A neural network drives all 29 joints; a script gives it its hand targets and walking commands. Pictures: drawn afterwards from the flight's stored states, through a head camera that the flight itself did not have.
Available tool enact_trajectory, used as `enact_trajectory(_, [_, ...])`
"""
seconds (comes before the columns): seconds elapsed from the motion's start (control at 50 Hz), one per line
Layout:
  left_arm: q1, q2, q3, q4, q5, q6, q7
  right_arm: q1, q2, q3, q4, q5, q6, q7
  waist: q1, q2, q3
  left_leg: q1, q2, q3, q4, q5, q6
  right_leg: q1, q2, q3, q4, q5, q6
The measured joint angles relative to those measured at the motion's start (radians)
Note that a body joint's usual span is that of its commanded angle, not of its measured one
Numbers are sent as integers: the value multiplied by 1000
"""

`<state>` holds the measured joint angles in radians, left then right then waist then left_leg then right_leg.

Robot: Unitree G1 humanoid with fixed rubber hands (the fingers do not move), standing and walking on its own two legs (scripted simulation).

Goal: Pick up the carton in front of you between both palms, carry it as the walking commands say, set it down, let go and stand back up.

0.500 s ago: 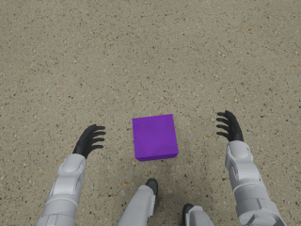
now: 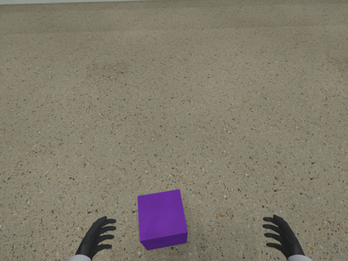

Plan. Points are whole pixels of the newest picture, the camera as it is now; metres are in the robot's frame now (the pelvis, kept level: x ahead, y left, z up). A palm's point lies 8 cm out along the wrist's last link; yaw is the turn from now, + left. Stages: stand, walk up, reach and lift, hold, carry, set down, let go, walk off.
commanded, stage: let go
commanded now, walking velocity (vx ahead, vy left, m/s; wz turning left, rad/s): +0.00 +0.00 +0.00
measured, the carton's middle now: (163, 220) +0.38 +0.13 -0.65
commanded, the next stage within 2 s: stand in 0.48 s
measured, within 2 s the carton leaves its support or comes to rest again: neither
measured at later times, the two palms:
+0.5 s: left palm (78, 256) +0.15 +0.25 -0.07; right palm out of the picture +0.16 -0.23 -0.07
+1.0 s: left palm (63, 256) +0.15 +0.31 -0.11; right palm out of the picture +0.12 -0.27 -0.08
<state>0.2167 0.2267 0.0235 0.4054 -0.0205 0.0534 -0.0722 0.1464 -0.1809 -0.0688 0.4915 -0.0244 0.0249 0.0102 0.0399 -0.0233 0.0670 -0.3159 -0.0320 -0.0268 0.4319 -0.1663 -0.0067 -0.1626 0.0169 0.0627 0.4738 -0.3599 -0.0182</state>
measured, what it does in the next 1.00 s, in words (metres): stands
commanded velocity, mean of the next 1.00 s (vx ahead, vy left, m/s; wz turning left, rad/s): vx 0.00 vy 0.00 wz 0.00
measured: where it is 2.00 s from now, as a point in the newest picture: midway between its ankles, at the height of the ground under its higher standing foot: outside the picture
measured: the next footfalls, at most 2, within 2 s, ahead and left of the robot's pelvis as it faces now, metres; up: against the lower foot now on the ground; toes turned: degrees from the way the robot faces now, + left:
none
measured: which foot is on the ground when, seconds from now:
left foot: down 0.00-1.00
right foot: down 0.00-1.00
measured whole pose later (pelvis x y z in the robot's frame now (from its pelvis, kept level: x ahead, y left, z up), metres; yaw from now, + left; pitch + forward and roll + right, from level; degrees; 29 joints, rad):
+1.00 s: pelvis +0.02 +0.03 +0.00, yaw -3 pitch +0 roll +0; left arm 0.21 0.37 0.03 0.75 0.03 0.01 0.03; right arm 0.15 -0.31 -0.03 0.85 -0.03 0.00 -0.02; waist -0.01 -0.08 0.01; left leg -0.26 -0.03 0.03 0.51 -0.26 0.03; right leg -0.07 0.01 0.12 0.44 -0.37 0.02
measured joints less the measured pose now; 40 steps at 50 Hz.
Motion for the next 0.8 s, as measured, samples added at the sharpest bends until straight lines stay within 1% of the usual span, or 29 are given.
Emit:
enact_trajectory(0.08, [8,4,8,11,8,15,3,56,-20,19,-27,23,18,20,-22,-16,4,64,9,0,-22,-2,-10,63,8,2,-23,2,-11])
enact_trajectory(0.16, [11,2,16,19,17,31,5,85,-30,33,-44,35,37,33,-34,-24,11,108,14,1,-30,-6,-16,106,13,4,-32,0,-18])
enact_trajectory(0.22, [11,3,18,10,27,67,17,92,-31,42,-41,46,36,25,-40,-23,9,114,16,-3,-16,-14,-17,117,15,0,-26,-5,-20])
enact_trajectory(0.34, [8,16,26,0,34,121,46,86,-29,62,-15,50,37,0,-37,-17,-9,99,12,-10,25,-34,-13,113,15,-8,0,-20,-16])
enact_trajectory(0.48, [14,25,27,-9,32,148,52,66,-23,51,0,44,53,2,-26,-15,-9,94,4,-9,37,-32,-1,113,6,-9,2,-15,-4])
enact_trajectory(0.52, [13,37,21,28,42,112,67,55,-35,57,50,3,41,-6,-22,-17,-34,64,7,-5,57,-38,0,86,9,-5,13,-16,0])
enact_trajectory(0.58, [18,69,28,97,66,51,78,48,-64,48,138,-26,18,-16,-26,-29,-63,25,13,1,95,-60,5,55,15,2,29,-24,2])
enact_trajectory(0.68, [33,110,42,178,69,-6,74,50,-118,23,227,-27,-10,-17,-37,-48,-72,5,15,19,119,-83,17,39,15,19,35,-31,12])
enact_trajectory(0.8, [29,132,32,259,60,-30,86,39,-143,17,287,-20,-24,-24,-50,-57,-60,19,12,35,113,-93,28,56,7,36,9,-26,24])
